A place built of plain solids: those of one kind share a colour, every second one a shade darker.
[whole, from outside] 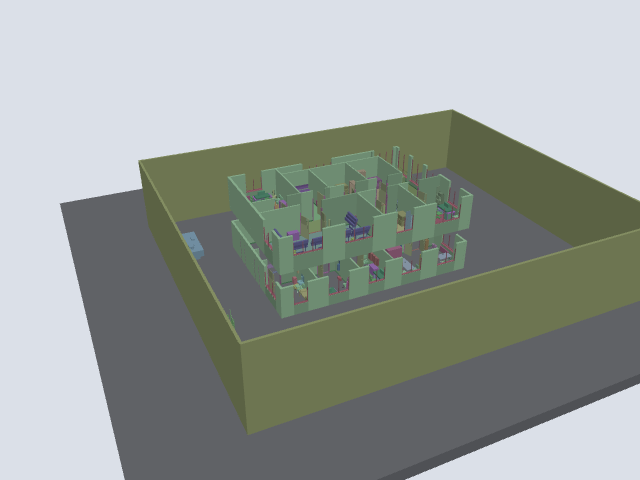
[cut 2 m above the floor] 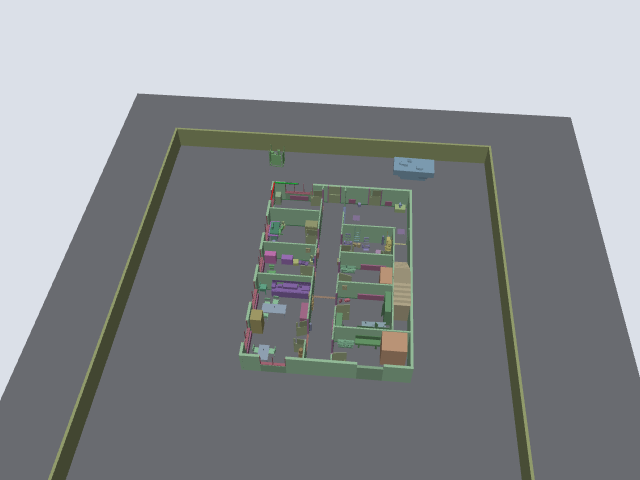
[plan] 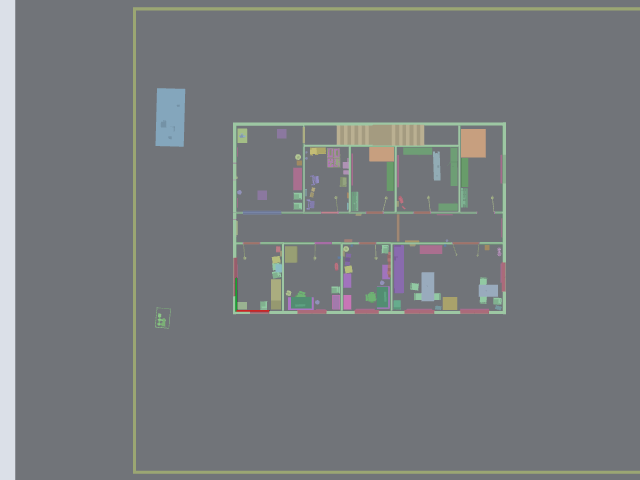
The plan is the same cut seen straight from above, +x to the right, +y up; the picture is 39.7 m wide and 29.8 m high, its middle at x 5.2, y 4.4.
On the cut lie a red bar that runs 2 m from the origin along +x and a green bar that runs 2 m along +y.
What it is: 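A works' own office and amenities block on a factory's ground, two floors round a stairwell, for the staff and hands of a middling works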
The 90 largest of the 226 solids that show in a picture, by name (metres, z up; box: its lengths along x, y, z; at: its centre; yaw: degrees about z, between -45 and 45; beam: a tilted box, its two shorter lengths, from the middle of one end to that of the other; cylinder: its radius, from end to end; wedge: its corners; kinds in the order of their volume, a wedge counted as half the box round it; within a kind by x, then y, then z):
{
 "yard_bound_1": {"box": [0.2, 28.96, 6.95], "at": [-6.31, 4.36, 3.42]},
 "yard_bound_2": {"box": [34.69, 0.2, 7.07], "at": [10.93, -10.02, 3.49]},
 "yard_bound_3": {"box": [34.69, 0.2, 6.95], "at": [10.93, 18.74, 3.42]},
 "yard_bound_4": {"box": [0.2, 28.96, 6.95], "at": [28.18, 4.36, 3.42]},
 "wall_1": {"box": [0.2, 1.11, 2.75], "at": [-0.1, 0.35, 1.32]},
 "wall_2": {"box": [0.2, 1.41, 3.05], "at": [-0.1, 0.5, 5.47]},
 "wall_3": {"box": [0.2, 1.21, 3.05], "at": [-0.1, 3.6, 5.47]},
 "wall_4": {"box": [0.2, 1.9, 2.75], "at": [-0.1, 5.15, 1.32]},
 "wall_5": {"box": [0.2, 1.9, 3.05], "at": [-0.1, 5.15, 5.47]},
 "wall_6": {"box": [0.2, 5.6, 2.75], "at": [-0.1, 8.9, 1.32]},
 "wall_7": {"box": [0.2, 5.6, 3.05], "at": [-0.1, 8.9, 5.47]},
 "wall_8": {"box": [1.06, 0.2, 2.75], "at": [0.33, -0.1, 1.32]},
 "wall_9": {"box": [1.11, 0.2, 3.05], "at": [0.35, -0.1, 5.47]},
 "wall_10": {"box": [1.56, 0.2, 3.05], "at": [0.57, 11.6, 5.47]},
 "wall_11": {"box": [3.37, 0.06, 3.05], "at": [1.68, 4.17, 5.47]},
 "wall_12": {"box": [4.4, 0.2, 2.75], "at": [2.0, 11.6, 1.32]},
 "wall_13": {"box": [2.41, 0.2, 1.35], "at": [2.1, -0.1, 4.62]},
 "wall_14": {"box": [0.06, 4.2, 2.75], "at": [2.87, 2.1, 1.32]},
 "wall_15": {"box": [0.06, 4.2, 2.75], "at": [2.93, 2.1, 1.32]},
 "wall_16": {"box": [1.36, 0.2, 3.05], "at": [3.52, 11.6, 5.47]},
 "wall_17": {"box": [0.06, 4.21, 2.75], "at": [4.17, 8.21, 1.32]},
 "wall_18": {"box": [0.06, 4.21, 3.05], "at": [4.17, 8.21, 5.47]},
 "wall_19": {"box": [1.86, 0.2, 3.05], "at": [4.22, -0.1, 5.47]},
 "wall_20": {"box": [0.06, 4.15, 2.75], "at": [4.23, 8.18, 1.32]},
 "wall_21": {"box": [2.56, 0.2, 3.05], "at": [5.47, 11.6, 5.47]},
 "wall_22": {"box": [2.91, 0.06, 4.25], "at": [5.66, 10.28, 2.08]},
 "wall_23": {"box": [2.41, 0.2, 1.35], "at": [6.35, -0.1, 4.62]},
 "wall_24": {"box": [0.06, 4.2, 2.75], "at": [6.52, 2.1, 1.32]},
 "wall_25": {"box": [0.06, 4.2, 2.75], "at": [6.58, 2.1, 1.32]},
 "wall_26": {"box": [0.06, 4.15, 3.05], "at": [6.77, 8.18, 5.47]},
 "wall_27": {"box": [3.21, 0.06, 3.05], "at": [6.85, 4.17, 5.47]},
 "wall_28": {"box": [0.06, 4.15, 2.75], "at": [7.02, 8.18, 1.32]},
 "wall_29": {"box": [0.06, 4.15, 2.75], "at": [7.08, 8.18, 1.32]},
 "wall_30": {"box": [0.06, 4.2, 3.05], "at": [8.42, 2.1, 5.47]},
 "wall_31": {"box": [3.65, 0.06, 3.05], "at": [8.62, 10.22, 5.47]},
 "wall_32": {"box": [9.65, 0.2, 4.25], "at": [9.03, 11.6, 2.08]},
 "wall_33": {"box": [1.21, 0.2, 3.05], "at": [9.05, -0.1, 5.47]},
 "wall_34": {"box": [0.06, 4.2, 2.75], "at": [9.62, 2.1, 1.32]},
 "wall_35": {"box": [0.06, 4.2, 2.75], "at": [9.68, 2.1, 1.32]},
 "wall_36": {"box": [0.06, 4.15, 2.75], "at": [9.87, 8.18, 1.32]},
 "wall_37": {"box": [0.06, 4.15, 2.75], "at": [9.93, 8.18, 1.32]},
 "wall_38": {"box": [0.06, 4.15, 3.05], "at": [10.42, 8.18, 5.47]},
 "wall_39": {"box": [3.81, 0.06, 2.75], "at": [11.5, 4.23, 1.32]},
 "wall_40": {"box": [3.75, 0.06, 2.75], "at": [11.53, 4.17, 1.32]},
 "wall_41": {"box": [1.21, 0.2, 3.05], "at": [11.75, -0.1, 5.47]},
 "wall_42": {"box": [4.16, 0.2, 3.05], "at": [11.78, 11.6, 5.47]},
 "wall_43": {"box": [3.95, 0.06, 2.75], "at": [11.88, 10.22, 1.32]},
 "wall_44": {"box": [3.4, 0.06, 3.05], "at": [12.15, 10.22, 5.47]},
 "wall_45": {"box": [0.06, 4.2, 3.05], "at": [12.32, 2.1, 5.47]},
 "wall_46": {"box": [1.61, 0.2, 2.75], "at": [13.1, -0.1, 1.32]},
 "wall_47": {"box": [0.06, 4.15, 2.75], "at": [13.82, 8.18, 1.32]},
 "wall_48": {"box": [0.06, 4.15, 3.05], "at": [13.82, 8.18, 5.47]},
 "wall_49": {"box": [0.06, 4.21, 2.75], "at": [13.88, 8.21, 1.32]},
 "wall_50": {"box": [2.9, 0.2, 2.75], "at": [15.3, 11.6, 1.32]},
 "wall_51": {"box": [1.11, 0.2, 3.05], "at": [16.2, -0.1, 5.47]},
 "wall_52": {"box": [0.2, 1.41, 2.75], "at": [16.65, 0.5, 1.32]},
 "wall_53": {"box": [0.2, 1.56, 3.05], "at": [16.65, 0.57, 5.47]},
 "wall_54": {"box": [0.2, 1.36, 3.05], "at": [16.65, 3.52, 5.47]},
 "wall_55": {"box": [0.2, 1.21, 2.75], "at": [16.65, 3.6, 1.32]},
 "wall_56": {"box": [0.2, 1.9, 2.75], "at": [16.65, 5.15, 1.32]},
 "wall_57": {"box": [0.2, 1.81, 2.75], "at": [16.65, 7.0, 1.32]},
 "wall_58": {"box": [0.2, 1.81, 1.65], "at": [16.65, 8.8, 0.78]},
 "wall_59": {"box": [0.2, 2.01, 2.75], "at": [16.65, 10.7, 1.32]},
 "stair_1": {"box": [0.24, 1.29, 2.05], "at": [8.35, 10.9, 0.97]},
 "stair_2": {"box": [1.2, 1.29, 2.25], "at": [9.05, 10.9, 1.07]},
 "stair_3": {"box": [0.24, 1.29, 2.45], "at": [9.77, 10.9, 1.18]},
 "stair_4": {"box": [0.24, 1.29, 2.65], "at": [10.0, 10.9, 1.27]},
 "stair_5": {"box": [0.24, 1.29, 2.85], "at": [10.22, 10.9, 1.38]},
 "stair_6": {"box": [0.24, 1.29, 3.05], "at": [10.44, 10.9, 1.48]},
 "stair_7": {"box": [0.24, 1.29, 3.25], "at": [10.66, 10.9, 1.57]},
 "stair_8": {"box": [0.24, 1.29, 3.45], "at": [10.88, 10.9, 1.68]},
 "stair_9": {"box": [0.24, 1.29, 3.65], "at": [11.1, 10.9, 1.77]},
 "stair_10": {"box": [0.24, 1.29, 3.85], "at": [11.33, 10.9, 1.88]},
 "stair_11": {"box": [0.24, 1.29, 4.05], "at": [11.55, 10.9, 1.98]},
 "raised_floor_gallery_1": {"box": [16.68, 2.03, 0.25], "at": [8.28, 5.15, 4.08]},
 "raised_floor_gallery_2": {"box": [2.83, 5.53, 0.25], "at": [15.2, 8.8, 4.08]},
 "raised_floor_drawing_1": {"box": [8.58, 4.33, 0.25], "at": [4.22, 2.1, 4.08]},
 "wc_cubicles_1": {"box": [1.54, 0.91, 2.08], "at": [9.03, 9.72, 0.99]},
 "wc_cubicles_2": {"box": [1.54, 1.77, 2.08], "at": [14.72, 10.41, 0.99]},
 "beyond_skip_1": {"box": [1.76, 3.6, 0.6], "at": [-4.09, 12.01, 0.95], "yaw": -1.5},
 "beyond_skip_2": {"box": [1.3, 2.23, 1.1], "at": [-4.09, 12.03, 0.49], "yaw": -1.5},
 "raised_floor_wages_1": {"box": [4.03, 4.33, 0.25], "at": [10.4, 2.1, 4.08]},
 "raised_floor_tea_1": {"box": [2.73, 4.28, 0.25], "at": [5.5, 8.18, 4.08]},
 "lockers_1": {"box": [1.8, 0.45, 1.85], "at": [11.27, 9.91, 0.88]},
 "lockers_2": {"box": [1.2, 0.45, 1.85], "at": [13.15, 6.44, 0.88]},
 "counter_1": {"box": [0.55, 1.4, 0.95], "at": [3.81, 8.19, 0.57]},
 "counter_2": {"box": [1.4, 0.55, 0.95], "at": [12.09, 3.81, 0.57]},
 "vending_machine_1": {"box": [0.9, 0.82, 1.88], "at": [13.27, 0.46, 0.89]},
 "kitchenette_1": {"box": [0.6, 3.0, 0.68], "at": [10.09, 2.59, 0.44]},
 "plan_chest_small_1": {"box": [0.69, 0.97, 0.94], "at": [3.36, 3.5, 0.42]}
}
